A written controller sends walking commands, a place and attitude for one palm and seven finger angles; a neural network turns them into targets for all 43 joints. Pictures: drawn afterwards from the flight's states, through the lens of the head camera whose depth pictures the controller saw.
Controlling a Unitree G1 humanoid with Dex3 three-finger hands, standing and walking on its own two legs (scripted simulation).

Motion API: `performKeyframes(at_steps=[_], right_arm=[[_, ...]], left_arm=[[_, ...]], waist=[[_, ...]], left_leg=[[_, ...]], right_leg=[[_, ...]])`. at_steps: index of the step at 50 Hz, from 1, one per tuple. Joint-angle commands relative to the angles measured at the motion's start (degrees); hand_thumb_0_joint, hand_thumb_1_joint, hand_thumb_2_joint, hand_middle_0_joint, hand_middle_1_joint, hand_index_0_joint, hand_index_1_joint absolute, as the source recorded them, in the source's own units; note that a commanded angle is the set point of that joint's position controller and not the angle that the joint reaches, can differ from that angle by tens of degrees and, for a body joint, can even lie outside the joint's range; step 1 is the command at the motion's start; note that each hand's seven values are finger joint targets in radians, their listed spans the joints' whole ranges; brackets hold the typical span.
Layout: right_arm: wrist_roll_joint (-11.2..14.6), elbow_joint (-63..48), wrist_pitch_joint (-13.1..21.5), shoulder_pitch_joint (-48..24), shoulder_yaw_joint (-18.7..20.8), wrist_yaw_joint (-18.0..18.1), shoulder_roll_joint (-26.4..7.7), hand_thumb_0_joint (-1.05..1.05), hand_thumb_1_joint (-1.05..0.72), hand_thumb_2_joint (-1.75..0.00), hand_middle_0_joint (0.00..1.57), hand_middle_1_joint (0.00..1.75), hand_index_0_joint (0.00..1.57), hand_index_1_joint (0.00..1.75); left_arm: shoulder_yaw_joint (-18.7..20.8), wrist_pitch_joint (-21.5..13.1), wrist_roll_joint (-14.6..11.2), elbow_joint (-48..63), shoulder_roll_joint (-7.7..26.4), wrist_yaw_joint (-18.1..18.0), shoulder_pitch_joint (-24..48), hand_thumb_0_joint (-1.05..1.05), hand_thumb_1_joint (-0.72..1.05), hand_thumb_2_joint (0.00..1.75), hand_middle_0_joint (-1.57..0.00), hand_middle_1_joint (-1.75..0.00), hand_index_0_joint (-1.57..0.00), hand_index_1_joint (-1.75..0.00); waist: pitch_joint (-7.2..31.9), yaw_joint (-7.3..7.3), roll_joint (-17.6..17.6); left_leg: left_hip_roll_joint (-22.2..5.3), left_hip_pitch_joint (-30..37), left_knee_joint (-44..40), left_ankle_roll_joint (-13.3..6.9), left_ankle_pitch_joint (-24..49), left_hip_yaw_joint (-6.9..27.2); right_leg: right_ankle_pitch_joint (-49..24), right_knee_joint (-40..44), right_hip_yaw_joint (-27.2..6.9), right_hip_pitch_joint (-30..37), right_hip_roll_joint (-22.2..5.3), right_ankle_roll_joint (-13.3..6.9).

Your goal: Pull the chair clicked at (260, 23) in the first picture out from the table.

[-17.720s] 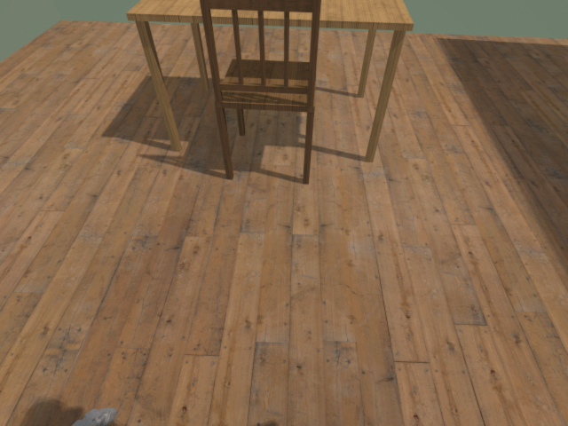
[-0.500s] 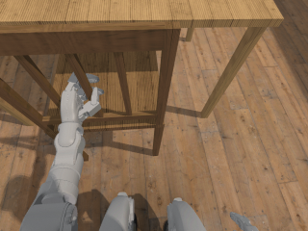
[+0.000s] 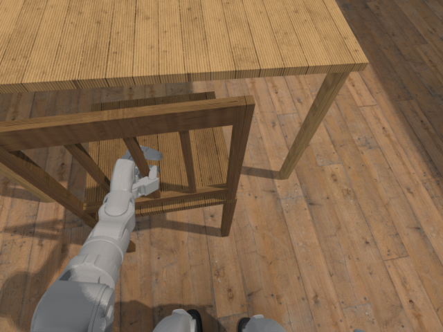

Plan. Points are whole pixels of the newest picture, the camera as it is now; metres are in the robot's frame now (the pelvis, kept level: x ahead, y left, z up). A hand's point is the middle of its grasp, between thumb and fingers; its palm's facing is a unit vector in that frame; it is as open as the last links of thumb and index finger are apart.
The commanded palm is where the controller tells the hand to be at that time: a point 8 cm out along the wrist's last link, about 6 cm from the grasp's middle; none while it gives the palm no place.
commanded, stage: step backward, pulling the chair out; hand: left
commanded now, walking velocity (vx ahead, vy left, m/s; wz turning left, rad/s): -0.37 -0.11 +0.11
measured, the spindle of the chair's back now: (145, 171) +0.43 +0.15 -0.07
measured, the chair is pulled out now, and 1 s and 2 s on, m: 0.05 0.14 0.16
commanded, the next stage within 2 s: none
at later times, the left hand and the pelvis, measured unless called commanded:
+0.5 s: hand (172, 212) +0.33 +0.09 -0.05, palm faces +0.00 -0.98 -0.19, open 5.0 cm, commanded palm +0.32 +0.14 -0.05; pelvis -0.05 -0.03 +0.01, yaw +1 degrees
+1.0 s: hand (171, 218) +0.32 +0.09 -0.05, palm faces +0.01 -0.98 -0.21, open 5.1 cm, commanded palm +0.30 +0.14 -0.04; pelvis -0.06 -0.04 +0.00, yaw +1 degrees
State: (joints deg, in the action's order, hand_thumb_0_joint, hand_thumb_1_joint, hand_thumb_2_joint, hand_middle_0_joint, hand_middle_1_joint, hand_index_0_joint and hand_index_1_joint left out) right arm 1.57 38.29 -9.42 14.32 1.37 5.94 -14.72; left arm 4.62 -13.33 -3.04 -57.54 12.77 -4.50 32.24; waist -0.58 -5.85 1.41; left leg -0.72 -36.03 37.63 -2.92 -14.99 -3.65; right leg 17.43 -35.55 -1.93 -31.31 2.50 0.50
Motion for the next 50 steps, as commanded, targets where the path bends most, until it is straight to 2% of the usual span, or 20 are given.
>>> performKeyframes(at_steps=[1, 2, 4, 7, 10, 13, 14, 15, 19, 22, 25, 27, 31, 36, 39, 43, 44, 48, 49, 50], right_arm=[[-0.59, -2.96, 2.64, 2.63, 2.65, 0.06, -7.43, 0.0, -0.9, -0.9, 0.2, 0.3, 0.2, 0.3], [-0.65, -3.01, 3.01, 2.18, 2.68, -0.04, -7.37, 0.0, -0.9, -0.9, 0.2, 0.3, 0.2, 0.3], [-0.65, -3.19, 3.56, 1.67, 2.97, 0.06, -7.73, 0.0, -0.9, -0.9, 0.2, 0.3, 0.2, 0.3], [-0.45, -2.82, 4.3, 1.49, 3.12, 0.31, -7.53, 0.0, -0.9, -0.9, 0.2, 0.3, 0.2, 0.3], [-0.1, -1.86, 4.86, 1.81, 3.36, 0.82, -7.66, 0.0, -0.9, -0.9, 0.2, 0.3, 0.2, 0.3], [0.74, -1.09, 5.18, 1.76, 2.76, 1.07, -7.03, 0.0, -0.9, -0.9, 0.2, 0.3, 0.2, 0.3], [1.05, -0.58, 5.18, 1.87, 2.91, 1.09, -7.41, 0.0, -0.9, -0.9, 0.2, 0.3, 0.2, 0.3], [1.13, -0.34, 5.15, 1.53, 2.58, 1.02, -6.95, 0.0, -0.9, -0.9, 0.2, 0.3, 0.2, 0.3], [1.94, -0.69, 4.84, -0.3, 1.88, 0.95, -7.45, 0.0, -0.9, -0.9, 0.2, 0.3, 0.2, 0.3], [2.19, -1.0, 4.75, -1.64, 1.4, 0.91, -7.46, 0.0, -0.9, -0.9, 0.2, 0.3, 0.2, 0.3], [2.29, -0.61, 5.05, -1.43, 1.62, 1.16, -8.32, 0.0, -0.9, -0.9, 0.2, 0.3, 0.2, 0.3], [2.19, -0.81, 5.66, -2.01, 1.61, 1.21, -8.25, 0.0, -0.9, -0.9, 0.2, 0.3, 0.2, 0.3], [1.51, -0.27, 7.21, -2.11, 2.33, 1.64, -8.49, 0.0, -0.9, -0.9, 0.2, 0.3, 0.2, 0.3], [0.63, 0.4, 8.62, -1.93, 2.76, 1.53, -8.04, 0.0, -0.9, -0.9, 0.2, 0.3, 0.2, 0.3], [0.31, 0.71, 9.38, -1.67, 2.99, 1.57, -8.07, 0.0, -0.9, -0.9, 0.2, 0.3, 0.2, 0.3], [0.66, 1.02, 10.04, -1.43, 2.74, 1.43, -7.19, 0.0, -0.9, -0.9, 0.2, 0.3, 0.2, 0.3], [0.68, 0.91, 10.09, -1.33, 2.89, 1.46, -7.39, 0.0, -0.9, -0.9, 0.2, 0.3, 0.2, 0.3], [1.22, 0.74, 9.97, -1.28, 2.24, 1.04, -6.69, 0.0, -0.9, -0.9, 0.2, 0.3, 0.2, 0.3], [1.34, 0.45, 9.77, -1.96, 2.32, 1.11, -6.93, 0.0, -0.9, -0.9, 0.2, 0.3, 0.2, 0.3], [1.3, 0.56, 9.54, -2.3, 2.05, 1.17, -7.04, 0.0, -0.9, -0.9, 0.2, 0.3, 0.2, 0.3]], left_arm=[[-0.76, -2.78, 1.82, 10.68, 8.18, 0.72, 12.37, 0.0, 0.9, 0.9, -0.5, -1.45, -0.5, -1.45], [-0.83, -2.93, 1.77, 11.45, 8.01, 0.94, 12.09, 0.0, 0.9, 0.9, -0.5, -1.45, -0.5, -1.45], [0.76, -2.93, 1.79, 11.84, 9.46, 0.97, 10.18, 0.0, 0.9, 0.9, -0.5, -1.45, -0.5, -1.45], [0.14, -3.21, 1.94, 12.4, 9.18, 1.1, 12.29, 0.0, 0.9, 0.9, -0.5, -1.45, -0.5, -1.45], [1.07, -3.54, 2.42, 11.08, 10.84, 0.41, 13.66, 0.0, 0.9, 0.9, -0.5, -1.45, -0.5, -1.45], [0.3, -4.1, 2.5, 9.93, 11.13, -0.4, 16.47, 0.0, 0.9, 0.9, -0.5, -1.45, -0.5, -1.45], [1.29, -4.25, 2.81, 9.37, 12.74, -1.07, 16.78, 0.0, 0.9, 0.9, -0.5, -1.45, -0.5, -1.45], [0.41, -4.42, 2.84, 9.27, 12.21, -1.4, 17.25, 0.0, 0.9, 0.9, -0.5, -1.45, -0.5, -1.45], [0.61, -4.32, 2.86, 7.92, 13.58, -2.64, 17.93, 0.0, 0.9, 0.9, -0.5, -1.45, -0.5, -1.45], [-1.88, -4.1, 2.6, 8.78, 11.12, -2.68, 18.51, 0.0, 0.9, 0.9, -0.5, -1.45, -0.5, -1.45], [-3.05, -4.15, 2.15, 8.67, 9.97, -2.56, 17.51, 0.0, 0.9, 0.9, -0.5, -1.45, -0.5, -1.45], [-4.29, -4.5, 1.61, 8.81, 8.22, -2.19, 17.37, 0.0, 0.9, 0.9, -0.5, -1.45, -0.5, -1.45], [-4.62, -5.29, 1.48, 9.65, 6.87, -1.87, 17.05, 0.0, 0.9, 0.9, -0.5, -1.45, -0.5, -1.45], [-4.27, -5.6, 2.16, 9.26, 6.57, -1.5, 18.16, 0.0, 0.9, 0.9, -0.5, -1.45, -0.5, -1.45], [-2.54, -5.6, 2.43, 8.68, 8.21, -1.36, 18.51, 0.0, 0.9, 0.9, -0.5, -1.45, -0.5, -1.45], [-2.3, -5.54, 2.27, 8.71, 8.48, -1.31, 18.97, 0.0, 0.9, 0.9, -0.5, -1.45, -0.5, -1.45], [-0.91, -5.42, 2.38, 8.21, 10.28, -1.67, 18.53, 0.0, 0.9, 0.9, -0.5, -1.45, -0.5, -1.45], [-0.72, -5.54, 2.76, 8.55, 11.97, -2.45, 19.46, 0.0, 0.9, 0.9, -0.5, -1.45, -0.5, -1.45], [0.21, -5.15, 2.68, 8.23, 12.97, -2.7, 18.91, 0.0, 0.9, 0.9, -0.5, -1.45, -0.5, -1.45], [-0.3, -4.92, 2.89, 8.41, 12.34, -2.73, 18.66, 0.0, 0.9, 0.9, -0.5, -1.45, -0.5, -1.45]], waist=[[26.95, 2.57, 12.13], [26.5, 2.67, 12.6], [26.56, 3.19, 9.84], [25.63, 2.24, 6.14], [25.89, 1.64, 4.5], [25.08, 0.44, -0.37], [25.07, 0.28, -0.12], [25.07, 0.23, 0.58], [22.2, 0.43, -3.18], [21.45, 0.77, -2.64], [21.0, 0.78, -0.53], [19.94, 1.03, 1.66], [22.27, 1.77, 7.39], [21.49, 2.35, 7.64], [21.46, 2.37, 5.11], [22.07, 2.08, 0.12], [21.6, 1.88, -1.86], [20.36, 1.47, -6.23], [20.01, 1.87, -7.09], [20.15, 2.19, -5.8]], left_leg=[[-10.64, 33.34, -5.82, -1.14, 44.24, 12.41], [-10.96, 33.43, -6.38, -1.3, 43.05, 12.46], [-11.06, 32.34, -6.77, -1.69, 41.0, 12.3], [-10.93, 29.23, -6.92, -1.77, 34.47, 10.8], [-8.75, 25.17, -5.54, -0.95, 27.02, 8.5], [-5.16, 21.72, -3.99, 0.29, 17.1, 5.4], [-3.89, 21.66, -3.02, 0.8, 14.26, 4.3], [-3.02, 21.25, -3.01, 1.33, 11.45, 3.45], [-0.09, 17.76, -2.14, 1.97, 2.5, 2.24], [0.58, 17.71, -2.87, 2.05, 2.09, 2.78], [-1.31, 21.95, -6.69, 1.26, 8.75, 5.48], [-3.31, 23.02, -9.56, 0.03, 7.25, 8.48], [-7.97, 24.21, -14.38, -1.68, 9.64, 14.04], [-10.26, 23.61, -13.61, -2.38, 11.45, 15.38], [-10.32, 21.59, -12.31, -2.48, 11.81, 14.76], [-7.75, 17.65, -8.39, -1.38, 8.77, 11.24], [-6.41, 17.57, -6.78, -0.75, 7.33, 9.93], [-0.04, 17.44, 0.37, 2.91, -0.15, 3.58], [0.87, 16.63, 2.76, 3.44, -2.74, 3.74], [1.22, 15.62, 3.73, 3.62, -3.45, 4.33]], right_leg=[[-3.84, -1.41, 0.32, 0.52, 0.17, -0.12], [-2.39, -1.35, 0.25, 0.79, 0.1, -0.38], [-3.35, -0.49, 0.13, 3.03, 0.1, -0.54], [-7.66, 1.17, -0.18, 6.01, -0.51, -0.22], [-17.05, 3.65, -1.12, 9.27, -1.7, 0.3], [-22.91, 7.19, -2.82, 11.08, -3.86, 2.27], [-23.39, 8.45, -3.59, 10.9, -4.9, 2.79], [-23.82, 9.31, -4.11, 11.7, -6.05, 3.32], [-20.59, 13.14, -5.98, 14.02, -8.73, 5.21], [-19.23, 13.95, -5.41, 15.52, -9.36, 5.29], [-15.03, 11.96, -2.62, 12.29, -6.66, 4.34], [-7.39, 10.81, -1.69, 9.4, -4.17, 3.17], [-2.89, 2.98, -0.02, 8.97, -0.96, 0.03], [-1.13, 0.2, -0.74, 8.64, -1.02, -1.28], [-2.96, 0.41, -1.25, 10.14, -1.32, -1.27], [-7.17, 3.47, -3.44, 12.95, -3.55, -0.46], [-7.44, 5.67, -4.85, 12.92, -4.72, -0.12], [-10.72, 14.17, -10.09, 13.59, -11.58, 0.96], [-13.53, 14.9, -10.86, 14.8, -12.93, 0.65], [-18.42, 14.21, -10.34, 16.75, -13.8, 0.14]])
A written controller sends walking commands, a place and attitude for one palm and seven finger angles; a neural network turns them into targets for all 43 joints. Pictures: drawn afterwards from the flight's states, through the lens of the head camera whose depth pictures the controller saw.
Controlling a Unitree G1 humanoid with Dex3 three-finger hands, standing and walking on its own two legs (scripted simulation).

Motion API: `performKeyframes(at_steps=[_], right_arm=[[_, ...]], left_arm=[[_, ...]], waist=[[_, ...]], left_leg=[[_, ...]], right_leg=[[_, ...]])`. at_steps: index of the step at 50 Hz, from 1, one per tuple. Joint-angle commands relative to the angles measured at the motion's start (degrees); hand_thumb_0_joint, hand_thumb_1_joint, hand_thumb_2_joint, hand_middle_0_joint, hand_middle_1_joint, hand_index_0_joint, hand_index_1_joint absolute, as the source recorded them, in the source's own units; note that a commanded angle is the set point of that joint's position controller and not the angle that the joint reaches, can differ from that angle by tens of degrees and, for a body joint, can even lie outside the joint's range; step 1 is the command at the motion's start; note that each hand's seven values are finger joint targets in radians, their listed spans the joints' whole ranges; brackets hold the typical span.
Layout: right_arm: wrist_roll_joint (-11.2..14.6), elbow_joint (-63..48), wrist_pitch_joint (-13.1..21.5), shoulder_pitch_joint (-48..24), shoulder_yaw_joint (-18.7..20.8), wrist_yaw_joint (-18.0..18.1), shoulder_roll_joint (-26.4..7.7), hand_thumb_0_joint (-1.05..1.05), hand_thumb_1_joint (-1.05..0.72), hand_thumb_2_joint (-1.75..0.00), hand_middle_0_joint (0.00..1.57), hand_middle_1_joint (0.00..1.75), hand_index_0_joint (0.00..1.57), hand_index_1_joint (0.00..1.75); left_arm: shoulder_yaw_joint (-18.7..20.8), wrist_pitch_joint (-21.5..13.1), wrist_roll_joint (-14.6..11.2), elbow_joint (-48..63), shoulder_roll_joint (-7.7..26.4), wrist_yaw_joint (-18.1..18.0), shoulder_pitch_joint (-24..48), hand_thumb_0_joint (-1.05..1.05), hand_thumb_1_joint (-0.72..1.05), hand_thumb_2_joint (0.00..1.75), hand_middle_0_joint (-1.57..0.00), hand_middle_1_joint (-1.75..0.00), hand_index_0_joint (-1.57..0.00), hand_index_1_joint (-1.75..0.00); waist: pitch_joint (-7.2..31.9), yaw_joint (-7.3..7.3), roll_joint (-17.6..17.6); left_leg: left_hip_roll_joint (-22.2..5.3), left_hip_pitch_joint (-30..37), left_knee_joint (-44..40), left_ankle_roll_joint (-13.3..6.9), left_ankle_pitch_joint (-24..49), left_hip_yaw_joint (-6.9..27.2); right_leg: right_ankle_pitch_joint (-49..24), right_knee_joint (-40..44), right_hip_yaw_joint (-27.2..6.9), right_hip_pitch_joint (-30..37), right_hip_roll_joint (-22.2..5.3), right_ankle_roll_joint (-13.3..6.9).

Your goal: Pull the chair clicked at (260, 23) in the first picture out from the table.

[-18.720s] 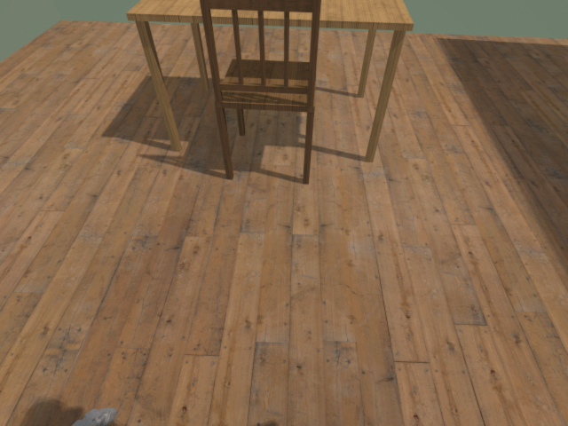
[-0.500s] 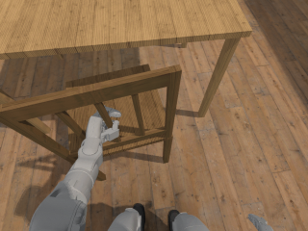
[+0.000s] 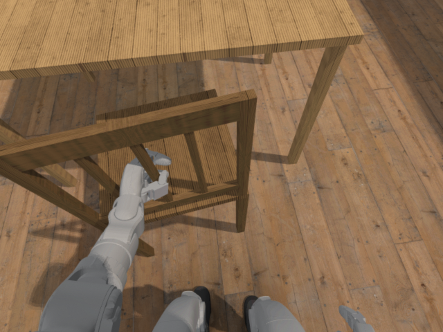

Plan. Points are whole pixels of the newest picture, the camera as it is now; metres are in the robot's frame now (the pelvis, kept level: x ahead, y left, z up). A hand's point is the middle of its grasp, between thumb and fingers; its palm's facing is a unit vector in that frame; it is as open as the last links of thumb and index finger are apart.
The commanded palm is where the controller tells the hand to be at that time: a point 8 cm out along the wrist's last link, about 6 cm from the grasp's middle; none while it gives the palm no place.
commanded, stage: step backward, pulling the chair out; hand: left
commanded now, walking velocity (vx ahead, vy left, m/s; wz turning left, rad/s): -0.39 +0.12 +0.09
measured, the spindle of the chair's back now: (155, 176) +0.42 +0.14 -0.07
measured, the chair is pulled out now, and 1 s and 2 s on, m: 0.14 0.16 0.24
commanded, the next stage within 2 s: none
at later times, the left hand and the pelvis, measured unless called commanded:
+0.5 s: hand (162, 188) +0.38 +0.12 -0.05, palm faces -0.02 -0.98 -0.21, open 5.1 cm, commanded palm +0.36 +0.18 -0.04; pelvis -0.01 +0.00 +0.00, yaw +1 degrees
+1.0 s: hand (161, 193) +0.37 +0.12 -0.05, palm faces +0.01 -0.98 -0.21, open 5.1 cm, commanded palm +0.34 +0.17 -0.05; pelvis -0.03 -0.01 +0.00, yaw +3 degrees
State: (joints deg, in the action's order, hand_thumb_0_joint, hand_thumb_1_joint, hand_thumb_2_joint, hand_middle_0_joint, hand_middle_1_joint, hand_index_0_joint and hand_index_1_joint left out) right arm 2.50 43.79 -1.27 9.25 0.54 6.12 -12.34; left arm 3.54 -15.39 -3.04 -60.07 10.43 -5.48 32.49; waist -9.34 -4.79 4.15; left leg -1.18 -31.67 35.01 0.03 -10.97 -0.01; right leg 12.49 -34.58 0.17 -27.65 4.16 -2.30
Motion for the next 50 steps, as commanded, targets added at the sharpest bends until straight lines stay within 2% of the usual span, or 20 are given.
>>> performKeyframes(at_steps=[1, 3, 5, 9, 12, 14, 16, 18, 20, 22, 25, 28, 30, 32, 34, 36, 38, 42, 46, 50], right_arm=[[0.3, -4.74, 1.26, 2.72, 2.77, 1.13, -9.5, 0.0, -0.9, -0.9, 0.2, 0.3, 0.2, 0.3], [0.37, -4.62, 0.59, 3.34, 2.73, 1.37, -9.87, 0.0, -0.9, -0.9, 0.2, 0.3, 0.2, 0.3], [0.68, -4.13, -0.11, 4.39, 2.91, 1.42, -10.87, 0.0, -0.9, -0.9, 0.2, 0.3, 0.2, 0.3], [-0.02, -5.03, -0.1, 2.78, 3.44, 1.7, -11.06, 0.0, -0.9, -0.9, 0.2, 0.3, 0.2, 0.3], [-0.76, -5.16, -0.35, 3.41, 3.8, 1.17, -10.24, 0.0, -0.9, -0.9, 0.2, 0.3, 0.2, 0.3], [-0.91, -5.37, -0.14, 3.69, 3.91, 1.07, -10.3, 0.0, -0.9, -0.9, 0.2, 0.3, 0.2, 0.3], [-0.63, -5.9, -0.38, 3.17, 3.84, 1.09, -10.34, 0.0, -0.9, -0.9, 0.2, 0.3, 0.2, 0.3], [-0.04, -6.52, -0.62, 2.2, 3.83, 1.36, -10.1, 0.0, -0.9, -0.9, 0.2, 0.3, 0.2, 0.3], [0.39, -6.54, -0.31, 3.15, 3.89, 1.51, -9.82, 0.0, -0.9, -0.9, 0.2, 0.3, 0.2, 0.3], [0.8, -6.33, 0.21, 3.69, 3.71, 1.32, -9.49, 0.0, -0.9, -0.9, 0.2, 0.3, 0.2, 0.3], [0.84, -6.21, -0.01, 2.94, 3.21, 1.49, -9.68, 0.0, -0.9, -0.9, 0.2, 0.3, 0.2, 0.3], [0.73, -5.61, -0.64, 3.61, 3.01, 1.8, -10.21, 0.0, -0.9, -0.9, 0.2, 0.3, 0.2, 0.3], [0.81, -4.85, -1.05, 4.94, 3.06, 1.92, -10.9, 0.0, -0.9, -0.9, 0.2, 0.3, 0.2, 0.3], [0.15, -5.43, -1.14, 3.5, 3.12, 1.99, -10.43, 0.0, -0.9, -0.9, 0.2, 0.3, 0.2, 0.3], [-0.58, -5.64, -1.33, 3.5, 3.68, 1.54, -10.16, 0.0, -0.9, -0.9, 0.2, 0.3, 0.2, 0.3], [-1.14, -5.53, -1.6, 3.87, 3.77, 0.95, -9.55, 0.0, -0.9, -0.9, 0.2, 0.3, 0.2, 0.3], [-1.22, -5.62, -1.48, 4.0, 3.87, 0.63, -9.55, 0.0, -0.9, -0.9, 0.2, 0.3, 0.2, 0.3], [-0.36, -5.99, -1.62, 3.85, 4.29, 0.74, -9.66, 0.0, -0.9, -0.9, 0.2, 0.3, 0.2, 0.3], [0.91, -6.54, -1.41, 4.15, 4.11, 1.07, -9.13, 0.0, -0.9, -0.9, 0.2, 0.3, 0.2, 0.3], [1.07, -6.18, -1.61, 3.27, 3.37, 0.97, -9.97, 0.0, -0.9, -0.9, 0.2, 0.3, 0.2, 0.3]], left_arm=[[0.35, -2.75, 3.16, 11.54, 14.13, -1.71, 18.89, 0.0, 0.9, 0.9, -0.5, -1.45, -0.5, -1.45], [-0.16, -2.17, 3.21, 11.62, 13.26, -1.66, 18.92, 0.0, 0.9, 0.9, -0.5, -1.45, -0.5, -1.45], [-1.59, -1.65, 2.8, 10.37, 11.95, -1.68, 19.06, 0.0, 0.9, 0.9, -0.5, -1.45, -0.5, -1.45], [-3.52, -2.75, 1.95, 14.75, 8.89, -0.7, 19.41, 0.0, 0.9, 0.9, -0.5, -1.45, -0.5, -1.45], [-3.29, -2.51, 1.77, 14.9, 8.43, -0.15, 18.39, 0.0, 0.9, 0.9, -0.5, -1.45, -0.5, -1.45], [-2.31, -2.36, 1.8, 15.01, 9.27, 0.05, 17.89, 0.0, 0.9, 0.9, -0.5, -1.45, -0.5, -1.45], [-2.44, -1.94, 1.76, 15.12, 9.29, 0.29, 17.66, 0.0, 0.9, 0.9, -0.5, -1.45, -0.5, -1.45], [-2.04, -1.78, 1.43, 15.29, 10.12, 0.19, 18.1, 0.0, 0.9, 0.9, -0.5, -1.45, -0.5, -1.45], [-0.72, -1.82, 1.27, 14.42, 12.3, -0.51, 17.28, 0.0, 0.9, 0.9, -0.5, -1.45, -0.5, -1.45], [-0.98, -2.29, 1.63, 14.59, 12.78, -0.81, 18.22, 0.0, 0.9, 0.9, -0.5, -1.45, -0.5, -1.45], [-0.49, -1.51, 1.95, 13.41, 12.94, -1.01, 17.55, 0.0, 0.9, 0.9, -0.5, -1.45, -0.5, -1.45], [-1.53, -1.03, 2.34, 14.08, 11.61, -1.08, 18.28, 0.0, 0.9, 0.9, -0.5, -1.45, -0.5, -1.45], [-2.83, -0.59, 2.31, 12.95, 10.01, -1.16, 18.17, 0.0, 0.9, 0.9, -0.5, -1.45, -0.5, -1.45], [-3.92, -1.45, 1.9, 15.95, 8.21, -0.49, 19.04, 0.0, 0.9, 0.9, -0.5, -1.45, -0.5, -1.45], [-3.03, -1.91, 2.06, 17.05, 8.77, -0.19, 19.04, 0.0, 0.9, 0.9, -0.5, -1.45, -0.5, -1.45], [-3.09, -1.83, 2.07, 16.22, 8.06, 0.21, 18.5, 0.0, 0.9, 0.9, -0.5, -1.45, -0.5, -1.45], [-2.59, -1.83, 2.06, 15.77, 8.12, 0.43, 18.72, 0.0, 0.9, 0.9, -0.5, -1.45, -0.5, -1.45], [-1.28, -1.72, 1.96, 15.74, 9.71, 0.29, 18.53, 0.0, 0.9, 0.9, -0.5, -1.45, -0.5, -1.45], [-0.46, -1.42, 1.58, 14.42, 12.45, -0.5, 17.34, 0.0, 0.9, 0.9, -0.5, -1.45, -0.5, -1.45], [-0.39, 1.18, 1.82, 14.07, 11.92, -0.81, 16.85, 0.0, 0.9, 0.9, -0.5, -1.45, -0.5, -1.45]], waist=[[30.05, 1.13, -7.13], [31.42, 0.6, -8.7], [29.03, -0.07, -8.79], [33.91, 1.67, 6.61], [32.94, 2.0, 6.43], [32.32, 2.09, 4.14], [30.77, 2.04, 2.1], [28.4, 2.08, -1.09], [28.59, 1.47, -6.81], [30.2, 0.96, -8.46], [30.62, 1.45, -9.03], [32.07, 0.82, -7.84], [31.44, 0.52, -6.77], [34.3, 1.41, 1.95], [35.78, 1.72, 5.25], [34.09, 1.98, 6.88], [30.92, 2.04, 4.17], [30.9, 1.75, -1.76], [31.92, 1.28, -9.11], [32.59, 1.89, -8.64]], left_leg=[[1.73, 10.72, 6.27, 0.69, -6.43, 1.24], [1.4, 10.15, 4.25, 0.43, -2.5, 2.25], [0.1, 11.93, -0.6, -0.34, 2.31, 3.45], [-8.36, 19.32, -9.11, -4.9, 22.0, 13.12], [-11.0, 22.01, -9.28, -6.04, 24.68, 14.29], [-10.75, 21.81, -7.57, -6.14, 26.68, 13.49], [-9.74, 15.8, -6.62, -5.24, 22.04, 11.39], [-7.71, 7.99, -6.29, -4.06, 8.11, 9.47], [-3.49, 9.76, -1.91, -2.0, 1.12, 6.35], [0.78, 13.18, 3.62, 0.52, -3.89, 2.45], [1.53, 10.93, 7.3, 1.06, -9.19, 3.28], [0.2, 10.53, 2.18, 0.72, -2.24, 4.09], [-2.48, 12.73, -5.05, -0.65, 10.2, 6.09], [-7.57, 17.69, -7.6, -2.9, 27.02, 11.33], [-10.0, 21.9, -7.46, -4.18, 33.44, 12.76], [-11.63, 23.05, -7.73, -4.8, 34.83, 13.41], [-11.92, 22.55, -6.63, -5.14, 35.55, 12.82], [-9.11, 12.78, -3.7, -2.99, 21.68, 9.68], [0.63, 9.97, 7.33, 1.63, -8.54, 3.29], [0.84, 5.33, 12.55, 1.95, -16.14, 6.6]], right_leg=[[-19.51, 11.66, -11.43, 15.0, -15.51, 2.85], [-26.91, 8.61, -8.78, 16.89, -14.12, 3.77], [-23.73, 7.89, -6.35, 14.99, -11.94, 5.21], [-5.73, -2.5, -2.48, 8.84, -3.95, 3.15], [5.69, -4.92, -3.11, 6.67, -3.26, 1.89], [1.75, -2.52, -3.6, 8.22, -3.21, 1.77], [-4.48, -0.96, -4.48, 12.85, -4.39, 1.65], [-3.72, 0.85, -6.77, 15.78, -6.67, 1.23], [-4.63, 7.75, -11.02, 14.43, -10.58, 1.0], [-10.33, 12.9, -13.96, 13.6, -15.16, 0.15], [-21.97, 12.16, -12.47, 17.67, -17.39, 0.15], [-30.27, 7.97, -8.51, 19.9, -15.17, 2.25], [-26.67, 5.92, -4.89, 18.62, -10.8, 5.01], [-19.2, 0.18, -2.75, 14.76, -6.22, 3.64], [-8.59, -3.06, -3.2, 11.32, -5.02, 2.73], [0.89, -4.93, -3.31, 9.09, -4.58, 1.97], [0.37, -3.07, -3.41, 9.62, -4.37, 1.63], [-14.85, 0.15, -5.89, 17.06, -7.16, 1.19], [-23.94, 10.8, -14.81, 18.6, -17.89, -1.43], [-37.14, 9.48, -13.03, 25.52, -21.68, -2.53]])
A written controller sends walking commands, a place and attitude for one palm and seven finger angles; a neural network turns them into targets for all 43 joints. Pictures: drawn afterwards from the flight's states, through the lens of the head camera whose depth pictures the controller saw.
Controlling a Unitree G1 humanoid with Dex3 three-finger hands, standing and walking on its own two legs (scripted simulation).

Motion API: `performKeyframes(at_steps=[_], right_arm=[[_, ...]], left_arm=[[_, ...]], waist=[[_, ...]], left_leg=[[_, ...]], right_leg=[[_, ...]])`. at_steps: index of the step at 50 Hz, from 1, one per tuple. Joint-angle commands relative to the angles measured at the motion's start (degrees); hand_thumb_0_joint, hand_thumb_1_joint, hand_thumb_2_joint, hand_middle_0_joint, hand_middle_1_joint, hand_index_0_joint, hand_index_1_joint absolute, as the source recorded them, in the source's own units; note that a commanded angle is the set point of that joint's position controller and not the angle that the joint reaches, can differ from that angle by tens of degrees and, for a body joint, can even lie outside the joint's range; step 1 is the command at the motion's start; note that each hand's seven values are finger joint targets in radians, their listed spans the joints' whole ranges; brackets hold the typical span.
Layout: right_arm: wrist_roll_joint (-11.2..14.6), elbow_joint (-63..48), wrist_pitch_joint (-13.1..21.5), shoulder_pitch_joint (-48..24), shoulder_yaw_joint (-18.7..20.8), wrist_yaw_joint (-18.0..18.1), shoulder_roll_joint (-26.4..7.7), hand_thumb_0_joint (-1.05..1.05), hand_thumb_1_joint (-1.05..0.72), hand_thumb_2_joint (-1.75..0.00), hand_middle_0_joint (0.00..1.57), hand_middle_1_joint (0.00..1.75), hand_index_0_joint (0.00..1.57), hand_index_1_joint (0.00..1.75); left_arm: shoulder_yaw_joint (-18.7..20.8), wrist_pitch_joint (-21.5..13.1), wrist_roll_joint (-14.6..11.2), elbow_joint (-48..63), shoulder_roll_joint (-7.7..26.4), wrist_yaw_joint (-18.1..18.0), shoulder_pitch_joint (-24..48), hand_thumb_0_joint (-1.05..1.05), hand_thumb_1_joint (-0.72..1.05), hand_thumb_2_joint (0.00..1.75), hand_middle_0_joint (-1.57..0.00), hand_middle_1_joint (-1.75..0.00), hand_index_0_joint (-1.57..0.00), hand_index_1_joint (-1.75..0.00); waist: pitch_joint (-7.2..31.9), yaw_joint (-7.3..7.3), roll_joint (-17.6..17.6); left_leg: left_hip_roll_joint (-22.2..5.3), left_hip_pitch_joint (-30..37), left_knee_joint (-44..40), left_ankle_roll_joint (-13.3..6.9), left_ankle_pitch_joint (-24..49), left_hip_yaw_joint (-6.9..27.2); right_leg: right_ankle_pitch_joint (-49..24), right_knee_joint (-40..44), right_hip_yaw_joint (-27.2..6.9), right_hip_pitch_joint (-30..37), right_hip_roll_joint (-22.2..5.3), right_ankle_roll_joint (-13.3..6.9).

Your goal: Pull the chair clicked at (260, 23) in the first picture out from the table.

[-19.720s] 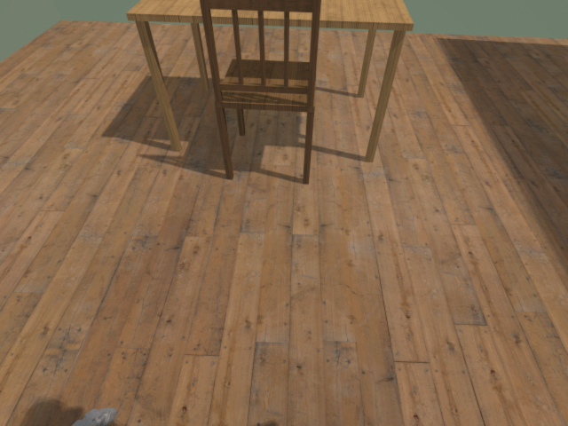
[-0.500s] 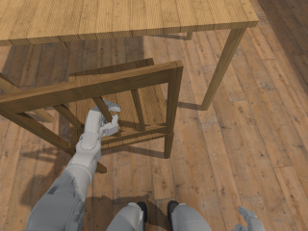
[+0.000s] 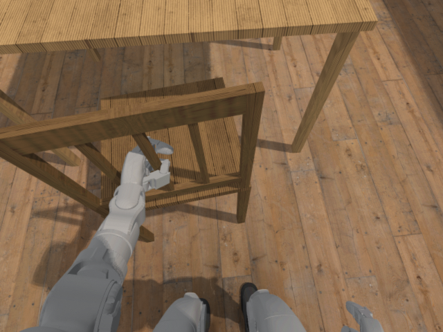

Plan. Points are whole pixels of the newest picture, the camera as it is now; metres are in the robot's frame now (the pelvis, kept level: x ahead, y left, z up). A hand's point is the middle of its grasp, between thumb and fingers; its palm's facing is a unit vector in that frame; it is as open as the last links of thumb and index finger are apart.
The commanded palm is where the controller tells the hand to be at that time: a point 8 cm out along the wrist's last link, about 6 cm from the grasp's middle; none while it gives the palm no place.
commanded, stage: step backward, pulling the chair out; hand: left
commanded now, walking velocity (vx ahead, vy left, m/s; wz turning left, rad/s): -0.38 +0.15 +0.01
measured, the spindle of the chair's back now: (157, 165) +0.43 +0.13 -0.07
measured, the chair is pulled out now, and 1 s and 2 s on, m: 0.16 0.24 0.42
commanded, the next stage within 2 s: none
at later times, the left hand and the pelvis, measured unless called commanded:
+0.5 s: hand (157, 193) +0.36 +0.12 -0.05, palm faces -0.05 -0.98 -0.19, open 5.1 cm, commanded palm +0.35 +0.18 -0.05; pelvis -0.04 +0.01 +0.00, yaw +2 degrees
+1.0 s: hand (151, 216) +0.32 +0.13 -0.05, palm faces -0.06 -0.98 -0.19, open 5.1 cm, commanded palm +0.29 +0.19 -0.05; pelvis -0.09 +0.03 +0.00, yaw +0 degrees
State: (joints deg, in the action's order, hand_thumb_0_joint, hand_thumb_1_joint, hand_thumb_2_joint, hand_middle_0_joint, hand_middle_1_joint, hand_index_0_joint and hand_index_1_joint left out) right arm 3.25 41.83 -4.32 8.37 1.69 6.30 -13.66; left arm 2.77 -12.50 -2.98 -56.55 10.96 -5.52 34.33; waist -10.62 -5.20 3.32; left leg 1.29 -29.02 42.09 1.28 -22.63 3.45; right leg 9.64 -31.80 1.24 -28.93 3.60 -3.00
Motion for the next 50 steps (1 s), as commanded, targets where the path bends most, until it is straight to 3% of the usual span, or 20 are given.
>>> performKeyframes(at_steps=[1, 4, 7, 8, 10, 13, 16, 19, 23, 26, 29, 31, 32, 35, 37, 40, 42, 45, 47, 50], right_arm=[[0.26, -4.16, 1.36, 4.11, 1.94, 0.73, -8.53, 0.0, -0.9, -0.9, 0.2, 0.3, 0.2, 0.3], [0.46, -3.99, 0.22, 4.69, 1.97, 1.19, -9.38, 0.0, -0.9, -0.9, 0.2, 0.3, 0.2, 0.3], [0.65, -5.14, -1.47, 5.45, 2.48, 1.6, -10.05, 0.0, -0.9, -0.9, 0.2, 0.3, 0.2, 0.3], [0.4, -5.4, -1.6, 5.76, 2.51, 1.74, -9.7, 0.0, -0.9, -0.9, 0.2, 0.3, 0.2, 0.3], [-0.78, -5.99, -1.77, 4.01, 2.56, 1.59, -9.1, 0.0, -0.9, -0.9, 0.2, 0.3, 0.2, 0.3], [-1.53, -6.37, -2.16, 4.31, 2.8, 0.67, -8.16, 0.0, -0.9, -0.9, 0.2, 0.3, 0.2, 0.3], [-1.82, -5.34, -1.61, 4.71, 2.82, 0.31, -7.68, 0.0, -0.9, -0.9, 0.2, 0.3, 0.2, 0.3], [-0.99, -4.27, -1.15, 5.82, 3.28, 0.73, -8.11, 0.0, -0.9, -0.9, 0.2, 0.3, 0.2, 0.3], [0.3, -3.16, -0.19, 6.11, 3.04, 1.39, -7.51, 0.0, -0.9, -0.9, 0.2, 0.3, 0.2, 0.3], [0.39, -2.82, 0.82, 5.15, 2.11, 0.98, -7.57, 0.0, -0.9, -0.9, 0.2, 0.3, 0.2, 0.3], [0.54, -2.95, 0.17, 4.97, 1.88, 1.1, -8.6, 0.0, -0.9, -0.9, 0.2, 0.3, 0.2, 0.3], [0.3, -4.46, -0.77, 4.64, 2.18, 1.45, -9.05, 0.0, -0.9, -0.9, 0.2, 0.3, 0.2, 0.3], [0.21, -5.8, -1.13, 3.73, 2.55, 1.45, -9.36, 0.0, -0.9, -0.9, 0.2, 0.3, 0.2, 0.3], [-1.09, -7.52, -1.94, 1.96, 2.45, 1.19, -8.53, 0.0, -0.9, -0.9, 0.2, 0.3, 0.2, 0.3], [-1.6, -6.93, -1.86, 3.36, 2.61, 0.55, -7.62, 0.0, -0.9, -0.9, 0.2, 0.3, 0.2, 0.3], [-1.98, -4.07, -0.67, 7.25, 3.3, -0.63, -7.97, 0.0, -0.9, -0.9, 0.2, 0.3, 0.2, 0.3], [-1.53, -3.48, -0.55, 7.67, 3.78, -0.63, -8.05, 0.0, -0.9, -0.9, 0.2, 0.3, 0.2, 0.3], [-0.68, -3.56, -0.42, 6.67, 3.46, 0.37, -7.84, 0.0, -0.9, -0.9, 0.2, 0.3, 0.2, 0.3], [-0.2, -4.07, 0.07, 4.68, 2.94, 0.82, -7.6, 0.0, -0.9, -0.9, 0.2, 0.3, 0.2, 0.3], [-0.22, -3.96, 0.73, 4.09, 2.24, 0.93, -8.01, 0.0, -0.9, -0.9, 0.2, 0.3, 0.2, 0.3]], left_arm=[[-0.01, -1.16, 1.56, 11.47, 10.69, -0.81, 14.88, 0.0, 0.9, 0.9, -0.5, -1.45, -0.5, -1.45], [-1.28, 0.72, 1.0, 12.03, 9.33, -1.0, 14.15, 0.0, 0.9, 0.9, -0.5, -1.45, -0.5, -1.45], [-3.54, 0.92, 1.06, 14.42, 6.78, -0.55, 15.02, 0.0, 0.9, 0.9, -0.5, -1.45, -0.5, -1.45], [-3.88, 0.64, 1.36, 15.02, 5.71, -0.3, 15.26, 0.0, 0.9, 0.9, -0.5, -1.45, -0.5, -1.45], [-4.19, -0.53, 1.37, 17.6, 5.59, 0.18, 16.14, 0.0, 0.9, 0.9, -0.5, -1.45, -0.5, -1.45], [-3.56, -1.38, 1.66, 17.12, 5.79, 0.52, 17.29, 0.0, 0.9, 0.9, -0.5, -1.45, -0.5, -1.45], [-3.05, -2.17, 2.09, 14.81, 5.83, 0.62, 20.1, 0.0, 0.9, 0.9, -0.5, -1.45, -0.5, -1.45], [-0.69, -2.57, 2.06, 12.7, 8.84, 0.27, 20.6, 0.0, 0.9, 0.9, -0.5, -1.45, -0.5, -1.45], [-0.23, -1.92, 1.61, 8.53, 10.45, 0.1, 18.6, 0.0, 0.9, 0.9, -0.5, -1.45, -0.5, -1.45], [-0.61, 0.03, 1.62, 8.31, 9.08, 0.05, 17.72, 0.0, 0.9, 0.9, -0.5, -1.45, -0.5, -1.45], [-0.92, 1.65, 0.9, 10.75, 8.83, -0.28, 15.13, 0.0, 0.9, 0.9, -0.5, -1.45, -0.5, -1.45], [-1.97, 1.84, 0.75, 14.59, 7.41, -0.13, 14.5, 0.0, 0.9, 0.9, -0.5, -1.45, -0.5, -1.45], [-2.48, 1.42, 0.64, 15.97, 6.57, 0.05, 13.86, 0.0, 0.9, 0.9, -0.5, -1.45, -0.5, -1.45], [-2.62, -0.09, 1.34, 18.64, 5.68, 0.21, 15.92, 0.0, 0.9, 0.9, -0.5, -1.45, -0.5, -1.45], [-2.72, -0.71, 1.75, 17.29, 5.07, 0.26, 18.54, 0.0, 0.9, 0.9, -0.5, -1.45, -0.5, -1.45], [-3.0, -2.19, 3.23, 13.9, 5.14, 0.33, 21.32, 0.0, 0.9, 0.9, -0.5, -1.45, -0.5, -1.45], [-1.22, -2.6, 3.1, 12.47, 7.6, 0.28, 21.15, 0.0, 0.9, 0.9, -0.5, -1.45, -0.5, -1.45], [-0.66, -2.57, 2.25, 9.9, 9.19, 0.24, 18.7, 0.0, 0.9, 0.9, -0.5, -1.45, -0.5, -1.45], [-0.13, -1.74, 2.05, 8.51, 9.69, 0.26, 16.43, 0.0, 0.9, 0.9, -0.5, -1.45, -0.5, -1.45], [0.24, -0.18, 2.09, 9.53, 9.7, 0.01, 13.93, 0.0, 0.9, 0.9, -0.5, -1.45, -0.5, -1.45]], waist=[[34.42, 2.25, -6.25], [34.27, 1.72, -7.73], [35.61, 1.44, -7.71], [36.84, 1.06, -6.46], [35.22, 1.77, 5.76], [32.2, 1.96, 4.96], [27.66, 1.96, 3.31], [29.29, 1.85, -1.81], [33.57, 2.6, -11.99], [33.44, 2.98, -10.04], [35.28, 2.47, -8.25], [35.49, 2.19, -6.55], [34.46, 2.39, -4.0], [29.5, 3.02, 7.7], [26.77, 2.9, 2.81], [29.3, 1.26, 0.85], [33.18, 1.05, -0.14], [33.19, 1.72, -4.79], [32.82, 3.13, -9.15], [33.07, 3.4, -9.16]], left_leg=[[-2.14, 2.66, 2.69, 0.76, -3.34, 3.4], [-3.26, 6.66, -6.51, 0.74, 3.49, 1.52], [-5.57, 11.32, -13.71, -0.53, 15.94, -0.01], [-6.75, 13.17, -15.36, -1.13, 24.43, 1.25], [-11.16, 19.01, -17.03, -2.13, 39.17, 4.12], [-14.12, 20.21, -16.56, -3.21, 43.48, 4.29], [-15.01, 19.25, -14.78, -3.72, 44.93, 4.11], [-11.84, 13.65, -10.0, -1.23, 34.63, 1.35], [-2.21, 7.56, 3.87, 1.64, -5.22, -0.88], [-3.26, 4.95, 4.51, 1.36, -8.07, 2.66], [-4.43, 8.52, -6.46, 1.48, -1.16, 0.59], [-6.07, 12.21, -14.77, 0.31, 9.19, -0.53], [-8.32, 13.13, -17.95, -0.96, 14.03, 0.35], [-15.06, 11.62, -21.45, -4.21, 25.01, 4.57], [-16.93, 16.05, -17.81, -5.29, 37.3, 4.7], [-15.61, 27.66, -9.7, -3.18, 56.23, 1.79], [-13.93, 25.94, -7.36, -0.68, 50.87, -0.43], [-8.04, 14.39, -2.31, 2.14, 16.77, -3.14], [-5.1, 9.01, 1.43, 1.84, -3.4, -1.62], [-5.15, 7.9, -1.28, 1.48, -3.69, 0.68]], right_leg=[[-37.4, 5.5, -13.33, 28.71, -21.03, -1.6], [-37.97, 4.72, -9.44, 30.15, -18.87, 1.14], [-30.45, 5.1, -5.51, 28.27, -12.87, 6.13], [-29.32, 3.68, -4.01, 27.25, -10.31, 6.28], [-20.91, -0.67, -1.99, 21.26, -7.17, 4.22], [-5.09, -5.03, -2.58, 15.65, -5.53, 3.12], [-3.36, -4.64, -3.23, 13.83, -5.61, 2.47], [-20.17, -1.69, -5.91, 18.74, -8.7, 1.58], [-32.21, 8.62, -15.94, 23.95, -20.47, -1.6], [-33.27, 7.41, -14.5, 26.95, -22.73, -3.64], [-35.23, 5.35, -11.29, 29.86, -21.21, -1.82], [-27.7, 4.63, -6.76, 27.44, -15.92, 2.02], [-18.96, 4.19, -4.05, 24.96, -12.13, 3.97], [-1.91, -8.33, -0.79, 19.17, -5.86, 3.92], [3.9, -9.04, -1.68, 14.81, -5.72, 2.96], [-13.92, -0.52, -3.38, 14.79, -7.03, 2.55], [-25.45, 1.55, -4.94, 19.57, -9.29, 1.85], [-44.41, 3.42, -10.72, 26.73, -17.11, -1.1], [-41.69, 6.69, -12.68, 27.59, -20.64, -1.31], [-37.63, 6.43, -11.53, 28.71, -21.25, -2.23]])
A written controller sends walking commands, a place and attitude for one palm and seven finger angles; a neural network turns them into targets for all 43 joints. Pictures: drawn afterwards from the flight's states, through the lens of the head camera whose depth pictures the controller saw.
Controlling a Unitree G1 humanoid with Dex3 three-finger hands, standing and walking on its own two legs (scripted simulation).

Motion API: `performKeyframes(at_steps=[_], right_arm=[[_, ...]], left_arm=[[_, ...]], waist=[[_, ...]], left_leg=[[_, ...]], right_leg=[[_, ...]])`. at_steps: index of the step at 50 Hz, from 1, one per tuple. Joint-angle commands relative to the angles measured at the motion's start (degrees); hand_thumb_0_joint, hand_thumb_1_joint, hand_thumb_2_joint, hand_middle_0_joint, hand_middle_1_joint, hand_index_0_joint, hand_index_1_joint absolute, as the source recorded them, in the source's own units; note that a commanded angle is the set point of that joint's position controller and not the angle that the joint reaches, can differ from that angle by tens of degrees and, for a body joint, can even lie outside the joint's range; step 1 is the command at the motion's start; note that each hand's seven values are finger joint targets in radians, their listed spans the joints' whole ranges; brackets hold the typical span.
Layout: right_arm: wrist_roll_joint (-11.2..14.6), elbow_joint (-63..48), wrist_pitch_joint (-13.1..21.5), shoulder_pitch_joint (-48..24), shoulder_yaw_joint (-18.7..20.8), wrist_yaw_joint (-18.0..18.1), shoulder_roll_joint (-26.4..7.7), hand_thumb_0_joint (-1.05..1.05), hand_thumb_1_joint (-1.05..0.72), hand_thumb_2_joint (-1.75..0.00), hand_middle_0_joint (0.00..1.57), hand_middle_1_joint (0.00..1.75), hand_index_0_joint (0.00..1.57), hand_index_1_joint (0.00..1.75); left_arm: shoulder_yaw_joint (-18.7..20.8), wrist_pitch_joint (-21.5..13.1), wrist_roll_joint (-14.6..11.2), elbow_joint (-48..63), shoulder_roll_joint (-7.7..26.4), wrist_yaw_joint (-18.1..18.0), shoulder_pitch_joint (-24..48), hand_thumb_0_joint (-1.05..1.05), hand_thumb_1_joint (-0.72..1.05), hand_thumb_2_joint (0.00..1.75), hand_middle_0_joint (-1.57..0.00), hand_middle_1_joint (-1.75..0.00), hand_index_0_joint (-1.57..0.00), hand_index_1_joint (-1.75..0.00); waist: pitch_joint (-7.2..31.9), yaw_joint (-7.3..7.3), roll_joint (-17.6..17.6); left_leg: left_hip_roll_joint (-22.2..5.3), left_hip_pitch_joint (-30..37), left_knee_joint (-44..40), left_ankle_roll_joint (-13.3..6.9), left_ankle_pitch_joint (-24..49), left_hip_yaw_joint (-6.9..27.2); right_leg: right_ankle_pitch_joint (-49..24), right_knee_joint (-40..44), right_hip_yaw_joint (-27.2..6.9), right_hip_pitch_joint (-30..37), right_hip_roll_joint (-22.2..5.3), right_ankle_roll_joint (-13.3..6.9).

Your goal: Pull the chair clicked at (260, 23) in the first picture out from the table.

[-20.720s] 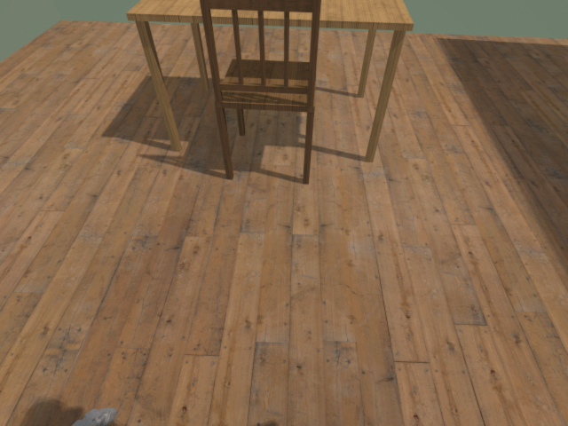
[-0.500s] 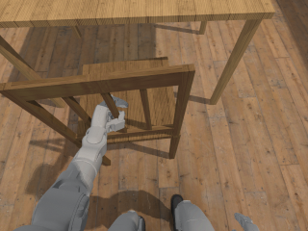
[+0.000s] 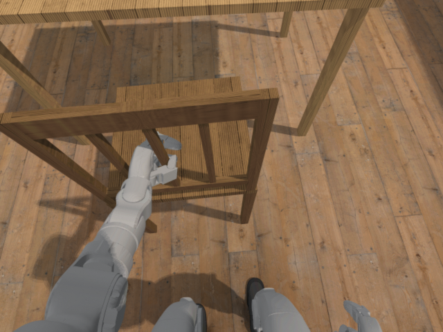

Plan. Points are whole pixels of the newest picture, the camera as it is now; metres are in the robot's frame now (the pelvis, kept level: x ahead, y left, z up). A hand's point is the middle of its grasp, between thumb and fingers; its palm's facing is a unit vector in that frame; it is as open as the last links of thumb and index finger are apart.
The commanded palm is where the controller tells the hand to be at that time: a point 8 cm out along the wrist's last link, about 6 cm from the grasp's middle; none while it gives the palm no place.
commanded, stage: step backward, pulling the chair out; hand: left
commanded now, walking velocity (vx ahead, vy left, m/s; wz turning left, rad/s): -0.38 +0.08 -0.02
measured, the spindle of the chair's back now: (165, 160) +0.44 +0.12 -0.08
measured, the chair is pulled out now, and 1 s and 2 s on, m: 0.24 0.42 0.65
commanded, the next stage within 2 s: stop walking, hand still on the chair in 1.94 s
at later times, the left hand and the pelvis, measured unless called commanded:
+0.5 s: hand (167, 202) +0.34 +0.11 -0.05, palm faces -0.06 -0.98 -0.20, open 5.1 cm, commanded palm +0.32 +0.16 -0.05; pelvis -0.07 +0.01 +0.01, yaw -3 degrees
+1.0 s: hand (153, 261) +0.23 +0.12 -0.05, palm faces -0.08 -0.97 -0.21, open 5.1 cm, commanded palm +0.22 +0.18 -0.05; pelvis -0.16 +0.02 +0.01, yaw -4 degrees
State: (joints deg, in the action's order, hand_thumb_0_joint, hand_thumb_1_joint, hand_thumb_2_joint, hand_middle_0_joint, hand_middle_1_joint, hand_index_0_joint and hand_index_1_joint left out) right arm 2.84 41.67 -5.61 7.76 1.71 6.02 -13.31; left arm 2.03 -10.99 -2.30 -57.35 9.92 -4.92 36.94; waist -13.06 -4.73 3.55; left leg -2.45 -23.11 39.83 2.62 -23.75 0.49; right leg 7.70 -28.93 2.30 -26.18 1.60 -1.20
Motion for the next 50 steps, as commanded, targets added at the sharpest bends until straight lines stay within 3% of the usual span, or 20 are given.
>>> performKeyframes(at_steps=[1, 3, 7, 9, 12, 15, 16, 18, 21, 25, 29, 31, 33, 35, 39, 42, 44, 45, 47, 50], right_arm=[[0.23, -4.07, 1.94, 4.64, 2.05, 1.25, -8.35, 0.0, -0.9, -0.9, 0.2, 0.3, 0.2, 0.3], [0.15, -4.8, 1.42, 4.78, 2.31, 1.56, -9.04, 0.0, -0.9, -0.9, 0.2, 0.3, 0.2, 0.3], [-1.72, -7.41, 0.44, 2.43, 2.17, 0.74, -8.38, 0.0, -0.9, -0.9, 0.2, 0.3, 0.2, 0.3], [-2.26, -6.32, 1.02, 4.62, 2.56, -0.33, -7.39, 0.0, -0.9, -0.9, 0.2, 0.3, 0.2, 0.3], [-2.56, -3.53, 2.69, 8.4, 2.87, -2.35, -7.35, 0.0, -0.9, -0.9, 0.2, 0.3, 0.2, 0.3], [-1.95, -1.47, 3.02, 8.84, 2.82, -2.44, -8.44, 0.0, -0.9, -0.9, 0.2, 0.3, 0.2, 0.3], [-1.44, -1.45, 3.1, 9.08, 3.08, -1.96, -8.52, 0.0, -0.9, -0.9, 0.2, 0.3, 0.2, 0.3], [-0.08, -3.5, 3.51, 5.67, 3.24, -0.38, -8.12, 0.0, -0.9, -0.9, 0.2, 0.3, 0.2, 0.3], [-0.45, -3.77, 4.27, 1.79, 1.46, 0.42, -7.32, 0.0, -0.9, -0.9, 0.2, 0.3, 0.2, 0.3], [-0.12, -4.02, 3.9, 1.77, 1.43, 1.22, -8.31, 0.0, -0.9, -0.9, 0.2, 0.3, 0.2, 0.3], [0.06, -5.88, 2.53, 2.98, 2.3, 1.88, -9.17, 0.0, -0.9, -0.9, 0.2, 0.3, 0.2, 0.3], [-0.3, -6.85, 1.95, 4.08, 2.98, 1.46, -9.75, 0.0, -0.9, -0.9, 0.2, 0.3, 0.2, 0.3], [-1.18, -7.7, 1.92, 4.32, 3.2, 0.88, -9.17, 0.0, -0.9, -0.9, 0.2, 0.3, 0.2, 0.3], [-2.68, -7.48, 1.44, 4.61, 3.23, -1.51, -8.06, 0.0, -0.9, -0.9, 0.2, 0.3, 0.2, 0.3], [-2.45, -6.02, 2.89, 6.9, 2.9, -3.32, -7.98, 0.0, -0.9, -0.9, 0.2, 0.3, 0.2, 0.3], [-2.55, -4.92, 3.19, 6.34, 2.64, -3.28, -8.1, 0.0, -0.9, -0.9, 0.2, 0.3, 0.2, 0.3], [-2.19, -3.93, 3.18, 6.08, 2.49, -2.73, -8.23, 0.0, -0.9, -0.9, 0.2, 0.3, 0.2, 0.3], [-1.53, -3.81, 3.11, 5.31, 2.18, -2.31, -7.12, 0.0, -0.9, -0.9, 0.2, 0.3, 0.2, 0.3], [-0.01, -4.21, 4.31, 3.85, 3.1, -0.6, -7.68, 0.0, -0.9, -0.9, 0.2, 0.3, 0.2, 0.3], [-0.33, -3.65, 5.41, 1.08, 1.15, -0.23, -6.24, 0.0, -0.9, -0.9, 0.2, 0.3, 0.2, 0.3]], left_arm=[[0.34, -1.29, 1.28, 11.23, 9.84, -0.51, 10.72, 0.0, 0.9, 0.9, -0.5, -1.45, -0.5, -1.45], [0.04, -1.08, 1.08, 13.76, 9.5, -0.47, 10.51, 0.0, 0.9, 0.9, -0.5, -1.45, -0.5, -1.45], [-1.08, -2.31, 1.37, 18.15, 7.05, 0.02, 11.56, 0.0, 0.9, 0.9, -0.5, -1.45, -0.5, -1.45], [0.12, -2.95, 1.45, 16.28, 7.21, -0.21, 13.84, 0.0, 0.9, 0.9, -0.5, -1.45, -0.5, -1.45], [-1.16, -4.73, 3.15, 12.91, 6.0, 0.04, 16.11, 0.0, 0.9, 0.9, -0.5, -1.45, -0.5, -1.45], [-0.62, -5.85, 3.91, 9.97, 7.75, 0.42, 16.9, 0.0, 0.9, 0.9, -0.5, -1.45, -0.5, -1.45], [0.6, -6.19, 3.46, 11.14, 9.8, 0.31, 17.35, 0.0, 0.9, 0.9, -0.5, -1.45, -0.5, -1.45], [2.48, -5.34, 1.99, 9.54, 12.53, 0.17, 17.23, 0.0, 0.9, 0.9, -0.5, -1.45, -0.5, -1.45], [3.62, -3.51, 2.08, 8.95, 13.29, -0.2, 13.49, 0.0, 0.9, 0.9, -0.5, -1.45, -0.5, -1.45], [4.34, -1.47, 1.3, 10.8, 13.46, -0.91, 10.11, 0.0, 0.9, 0.9, -0.5, -1.45, -0.5, -1.45], [1.4, -0.79, 0.71, 13.62, 10.37, -0.03, 8.49, 0.0, 0.9, 0.9, -0.5, -1.45, -0.5, -1.45], [-1.0, -1.73, 1.44, 15.73, 7.86, 0.68, 9.64, 0.0, 0.9, 0.9, -0.5, -1.45, -0.5, -1.45], [-2.52, -2.31, 2.36, 18.65, 5.45, 1.05, 11.29, 0.0, 0.9, 0.9, -0.5, -1.45, -0.5, -1.45], [-2.12, -2.29, 2.48, 19.51, 4.52, 1.44, 9.59, 0.0, 0.9, 0.9, -0.5, -1.45, -0.5, -1.45], [-0.38, -3.11, 3.3, 14.97, 6.12, 0.97, 11.81, 0.0, 0.9, 0.9, -0.5, -1.45, -0.5, -1.45], [-0.49, -4.49, 3.97, 12.95, 7.21, 1.32, 14.59, 0.0, 0.9, 0.9, -0.5, -1.45, -0.5, -1.45], [1.57, -5.27, 4.5, 11.44, 10.17, 1.25, 13.79, 0.0, 0.9, 0.9, -0.5, -1.45, -0.5, -1.45], [0.93, -5.39, 4.08, 10.68, 9.76, 1.3, 14.24, 0.0, 0.9, 0.9, -0.5, -1.45, -0.5, -1.45], [3.87, -4.91, 2.42, 10.0, 13.98, 0.72, 14.4, 0.0, 0.9, 0.9, -0.5, -1.45, -0.5, -1.45], [4.14, -3.12, 2.15, 9.25, 12.7, 0.29, 11.54, 0.0, 0.9, 0.9, -0.5, -1.45, -0.5, -1.45]], waist=[[35.95, 2.62, -9.79], [37.07, 2.12, -9.55], [31.14, 2.63, 10.05], [29.43, 2.49, 5.26], [32.08, 1.4, 5.46], [31.35, 1.15, 4.02], [35.33, 0.91, 2.26], [36.23, 1.8, -10.34], [31.82, 4.16, -6.1], [35.34, 4.04, -9.07], [34.88, 2.9, -12.11], [35.44, 2.07, -9.16], [36.39, 0.89, 2.44], [35.1, 1.96, 14.89], [30.02, 1.84, 7.1], [28.59, 1.07, 8.97], [28.96, 1.53, 6.26], [28.78, 1.59, 2.13], [34.37, 2.37, -14.92], [31.37, 3.71, -7.76]], left_leg=[[-1.64, 2.82, -2.12, 0.05, -0.09, 3.42], [-2.49, 6.24, -8.4, -0.4, 7.92, 1.85], [-13.83, 10.54, -19.04, -6.61, 37.05, 9.87], [-16.63, 18.05, -16.0, -9.49, 49.93, 11.7], [-15.48, 35.84, -5.61, -7.06, 73.78, 8.3], [-12.74, 28.8, -2.66, -4.41, 66.04, 4.74], [-10.51, 25.68, -0.71, -2.84, 59.71, 1.54], [-3.36, 5.88, 4.08, 0.25, 11.58, -0.44], [-1.47, -1.96, 6.36, -0.07, -2.9, 4.51], [-1.45, -1.21, -0.63, 0.41, 2.99, 3.77], [-4.34, 7.8, -7.95, -0.52, 17.92, 1.92], [-6.35, 14.38, -10.86, -1.17, 29.7, 0.81], [-11.02, 22.02, -12.26, -3.36, 52.95, 4.8], [-16.45, 27.36, -14.58, -8.08, 65.19, 10.54], [-16.89, 34.68, -9.42, -8.69, 72.44, 8.8], [-16.14, 31.35, -7.63, -7.22, 65.95, 8.39], [-13.81, 23.49, -4.9, -5.38, 56.28, 6.17], [-11.04, 17.88, -3.3, -3.41, 45.9, 3.68], [-1.48, 4.71, 8.15, 0.27, 2.38, -0.43], [-0.49, -1.82, 13.5, 0.38, -5.28, 6.44]], right_leg=[[-34.77, 2.98, -11.64, 26.65, -18.39, -3.43], [-31.29, 2.24, -8.93, 26.36, -15.43, -1.08], [4.72, -13.24, -2.08, 13.44, -3.46, 1.77], [16.38, -16.41, -3.05, 6.15, -1.92, 1.3], [7.85, -1.2, -4.16, 3.89, -3.76, 0.33], [-14.01, 5.54, -4.71, 13.12, -5.17, -0.33], [-32.39, 5.37, -6.57, 19.95, -7.39, -0.45], [-57.24, 1.5, -11.91, 32.91, -16.07, -1.77], [-52.1, 1.06, -13.9, 30.32, -21.39, -5.23], [-55.1, -2.38, -11.75, 35.37, -20.78, -4.82], [-44.02, -1.84, -7.32, 29.92, -15.59, -1.31], [-34.34, -1.2, -4.59, 25.11, -11.41, 0.72], [-24.89, -5.42, -1.74, 17.99, -6.84, 2.04], [14.25, -15.06, -2.12, 7.38, -2.93, 1.91], [14.73, -9.94, -2.22, 2.74, -2.73, 0.96], [6.93, 1.07, -3.5, 8.75, -3.66, 0.32], [-9.61, 5.22, -4.45, 16.46, -5.45, -0.22], [-22.66, 5.85, -5.08, 19.93, -8.15, -0.54], [-53.98, 2.55, -11.4, 30.63, -17.62, -2.69], [-45.37, 1.07, -12.41, 27.62, -22.83, -8.38]])
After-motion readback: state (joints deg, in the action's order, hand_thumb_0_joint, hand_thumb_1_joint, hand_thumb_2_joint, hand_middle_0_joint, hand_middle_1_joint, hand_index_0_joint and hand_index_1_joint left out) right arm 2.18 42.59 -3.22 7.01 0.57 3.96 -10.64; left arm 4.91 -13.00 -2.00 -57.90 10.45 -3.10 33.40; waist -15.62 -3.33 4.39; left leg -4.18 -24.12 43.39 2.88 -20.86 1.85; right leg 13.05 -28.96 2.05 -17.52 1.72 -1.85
